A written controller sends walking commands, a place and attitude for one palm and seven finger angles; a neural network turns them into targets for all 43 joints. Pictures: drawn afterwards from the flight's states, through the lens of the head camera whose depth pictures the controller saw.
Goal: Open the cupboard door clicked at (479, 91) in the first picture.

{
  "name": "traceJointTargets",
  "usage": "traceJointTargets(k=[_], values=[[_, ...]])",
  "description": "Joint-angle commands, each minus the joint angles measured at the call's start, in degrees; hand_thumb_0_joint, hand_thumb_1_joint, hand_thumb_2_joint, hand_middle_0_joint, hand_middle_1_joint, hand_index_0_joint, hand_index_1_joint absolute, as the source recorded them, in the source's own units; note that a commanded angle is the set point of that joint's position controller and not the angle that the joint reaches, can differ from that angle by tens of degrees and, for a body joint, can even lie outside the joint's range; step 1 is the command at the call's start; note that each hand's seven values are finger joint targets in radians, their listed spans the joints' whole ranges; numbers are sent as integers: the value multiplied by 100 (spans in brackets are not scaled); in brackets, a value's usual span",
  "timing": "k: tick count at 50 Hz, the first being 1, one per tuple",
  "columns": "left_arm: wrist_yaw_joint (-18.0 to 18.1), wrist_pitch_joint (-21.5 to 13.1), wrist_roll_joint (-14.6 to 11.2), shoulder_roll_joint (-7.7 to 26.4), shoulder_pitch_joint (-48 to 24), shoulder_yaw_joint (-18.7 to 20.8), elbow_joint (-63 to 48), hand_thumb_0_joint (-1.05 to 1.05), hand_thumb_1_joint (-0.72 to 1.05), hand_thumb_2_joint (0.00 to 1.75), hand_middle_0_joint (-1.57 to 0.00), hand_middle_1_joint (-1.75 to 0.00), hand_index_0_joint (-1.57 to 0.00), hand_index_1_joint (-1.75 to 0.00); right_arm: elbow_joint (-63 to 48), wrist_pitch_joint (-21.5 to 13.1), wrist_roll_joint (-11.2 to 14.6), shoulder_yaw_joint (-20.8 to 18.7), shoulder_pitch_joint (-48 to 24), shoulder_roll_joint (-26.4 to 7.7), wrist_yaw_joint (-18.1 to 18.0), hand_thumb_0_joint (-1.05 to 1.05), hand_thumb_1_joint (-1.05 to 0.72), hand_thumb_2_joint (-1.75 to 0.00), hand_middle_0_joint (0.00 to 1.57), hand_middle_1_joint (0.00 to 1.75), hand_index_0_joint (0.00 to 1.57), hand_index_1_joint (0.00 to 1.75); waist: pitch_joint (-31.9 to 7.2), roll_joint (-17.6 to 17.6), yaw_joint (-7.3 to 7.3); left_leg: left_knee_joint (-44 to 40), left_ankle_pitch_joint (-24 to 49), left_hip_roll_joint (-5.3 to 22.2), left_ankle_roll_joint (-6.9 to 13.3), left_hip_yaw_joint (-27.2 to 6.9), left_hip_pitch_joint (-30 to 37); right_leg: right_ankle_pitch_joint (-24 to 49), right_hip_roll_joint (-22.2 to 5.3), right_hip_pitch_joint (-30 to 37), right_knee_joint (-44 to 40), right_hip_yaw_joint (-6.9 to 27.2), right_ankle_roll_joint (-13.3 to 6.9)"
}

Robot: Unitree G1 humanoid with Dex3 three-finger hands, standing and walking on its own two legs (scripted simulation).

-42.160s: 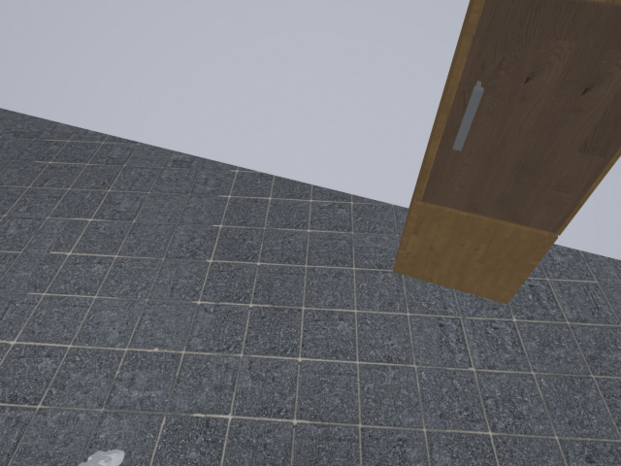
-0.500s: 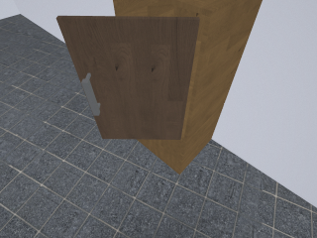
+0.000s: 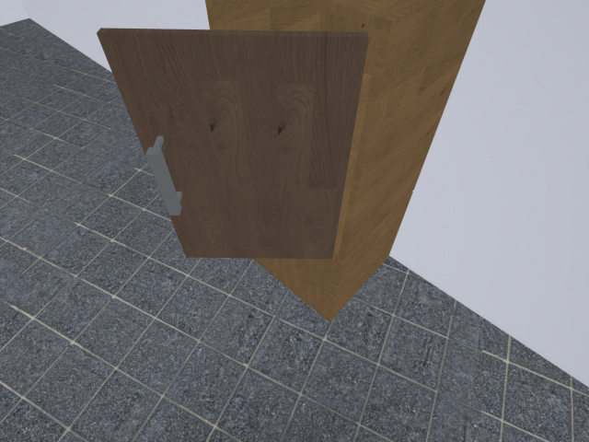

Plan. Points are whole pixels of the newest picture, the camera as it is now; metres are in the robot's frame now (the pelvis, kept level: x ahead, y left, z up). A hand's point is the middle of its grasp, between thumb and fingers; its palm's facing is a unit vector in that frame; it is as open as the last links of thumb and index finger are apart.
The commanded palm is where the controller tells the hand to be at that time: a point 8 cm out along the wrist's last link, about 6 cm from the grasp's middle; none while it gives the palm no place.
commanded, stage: look again from close up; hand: left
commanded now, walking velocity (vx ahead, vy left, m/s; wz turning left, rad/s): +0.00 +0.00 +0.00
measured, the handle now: (167, 177) +0.58 +0.30 -0.02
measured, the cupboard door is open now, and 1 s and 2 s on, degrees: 42 42 42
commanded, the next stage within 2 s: shuffle to correct the standing spot in 0.28 s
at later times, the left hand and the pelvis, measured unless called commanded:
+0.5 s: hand out of the picture +0.03 +0.16 -0.17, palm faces +0.01 -0.98 -0.21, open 7.3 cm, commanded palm none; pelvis +0.01 -0.03 +0.00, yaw +0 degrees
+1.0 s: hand out of the picture +0.07 +0.20 -0.18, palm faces +0.08 -0.96 -0.25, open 7.3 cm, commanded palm none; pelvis +0.03 +0.01 -0.02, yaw +2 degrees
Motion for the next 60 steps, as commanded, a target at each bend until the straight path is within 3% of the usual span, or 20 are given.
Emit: traceJointTargets(k=[1,19,23,29,33,35,36,37,38,40,43,45,46,47,48,49,51,54,58,60], values=[[65,-112,-22,634,292,149,-129,0,90,90,-20,-30,-20,-30,-137,-82,11,-161,267,-619,-45,0,-90,-90,20,30,20,30,-112,60,0,-485,1250,764,10,-702,15,1061,-369,-11,-314,304,-293],[58,-158,-24,710,187,184,-125,0,90,90,-20,-30,-20,-30,0,-56,9,-186,142,-603,-59,0,-90,-90,20,30,20,30,-141,-33,-5,-421,1294,794,-69,-611,110,1544,-405,103,-435,389,-363],[65,-130,-6,717,273,232,-175,0,90,90,-20,-30,-20,-30,-35,14,-1,-178,244,-518,-25,0,-90,-90,20,30,20,30,-60,-10,44,-218,706,664,-105,-493,-142,1142,-554,109,-411,571,-487],[88,-87,7,1027,433,430,-326,0,90,90,-20,-30,-20,-30,-289,142,-17,-231,276,-423,16,0,-90,-90,20,30,20,30,74,-752,98,583,-172,336,-251,-191,-804,983,-1282,212,-759,1358,-924],[116,-57,23,1010,385,522,-472,0,90,90,-20,-30,-20,-30,-373,114,-6,-259,423,-395,16,0,-90,-90,20,30,20,30,40,-532,46,263,183,358,-229,-211,-496,1662,-1256,15,-308,1137,-927],[96,-3,20,845,231,511,-587,0,90,90,-20,-30,-20,-30,-323,73,-26,-286,703,-569,12,0,-90,-90,20,30,20,30,-185,239,-36,-62,1397,730,-28,-592,135,1126,-660,-323,421,408,-630],[86,30,26,670,142,482,-657,0,90,90,-20,-30,-20,-30,-322,77,-49,-331,820,-755,-11,0,-90,-90,20,30,20,30,-167,917,-61,-211,2056,1160,278,-1048,404,104,-236,-779,979,-128,-439],[88,57,56,505,-36,429,-759,0,90,90,-20,-30,-20,-30,-340,91,-46,-350,943,-806,-33,0,-90,-90,20,30,20,30,23,1229,-116,-440,2627,1522,669,-1452,555,-1218,50,-1337,1548,-449,-281],[95,80,48,452,-157,400,-825,0,90,90,-20,-30,-20,-30,-385,111,-57,-342,989,-791,-48,0,-90,-90,20,30,20,30,92,1203,-154,-551,2867,1666,942,-1605,542,-1881,54,-1655,2150,-390,-278],[71,76,34,357,-186,408,-845,0,90,90,-20,-30,-20,-30,-524,127,-95,-328,819,-751,-51,0,-90,-90,20,30,20,30,44,866,-85,-407,3228,1622,1096,-1458,417,-1829,-94,-1605,2473,-382,-357],[42,52,29,240,115,397,-790,0,90,90,-20,-30,-20,-30,-684,120,-87,-334,487,-791,-45,0,-90,-90,20,30,20,30,-168,678,149,-150,3388,1353,928,-1106,101,-1095,-97,-844,1534,-563,-313],[71,-16,23,362,619,446,-665,0,90,90,-20,-30,-20,-30,-755,122,-19,-359,324,-810,-34,0,-90,-90,20,30,20,30,-303,398,408,349,2798,1121,610,-928,-386,131,-248,141,284,-543,-308],[119,-81,61,695,1008,514,-576,0,90,90,-20,-30,-20,-30,-832,112,42,-375,310,-694,-4,0,-90,-90,20,30,20,30,-483,-469,536,1160,1646,678,278,-525,-1130,1093,-1078,1028,-244,349,-526],[162,-112,79,1245,1332,650,-525,0,90,90,-20,-30,-20,-30,-999,116,49,-376,219,-478,32,0,-90,-90,20,30,20,30,-509,-1650,579,2387,-922,-83,-151,-17,-2358,3036,-2597,1779,-648,2030,-1210],[178,-138,28,1319,1466,666,-525,0,90,90,-20,-30,-20,-30,-1034,192,-13,-421,79,-585,11,0,-90,-90,20,30,20,30,-465,-1223,602,3416,-1973,64,-304,-543,-2532,3793,-3042,1442,-662,2125,-1676],[198,-145,46,1233,1239,679,-554,0,90,90,-20,-30,-20,-30,-1017,259,-27,-439,-168,-531,45,0,-90,-90,20,30,20,30,-273,-1254,586,4071,-1869,217,-346,-733,-2697,3565,-2851,1027,-665,1959,-1684],[194,-141,75,1027,652,611,-726,0,90,90,-20,-30,-20,-30,-1019,336,-40,-444,-240,-462,149,0,-90,-90,20,30,20,30,-32,-936,301,4486,-1223,409,-405,-792,-2800,2788,-2336,451,-672,1053,-1405],[154,-155,116,1091,303,643,-876,0,90,90,-20,-30,-20,-30,-1046,394,-22,-424,-207,-259,262,0,-90,-90,20,30,20,30,-112,-1002,120,3613,-710,436,-510,-373,-2199,2177,-1878,-186,-722,210,-1020],[83,-86,135,1404,283,745,-887,0,90,90,-20,-30,-20,-30,-1141,353,29,-413,-432,-235,305,0,-90,-90,20,30,20,30,-37,-1172,227,2094,-414,231,-534,109,-1447,1448,-1716,-451,-650,17,-849],[61,-34,129,1405,264,733,-880,0,90,90,-20,-30,-20,-30,-1121,271,24,-422,-263,-262,272,0,-90,-90,20,30,20,30,-208,-1191,130,1290,-146,79,-500,297,-836,1345,-1491,-472,-317,-146,-688]])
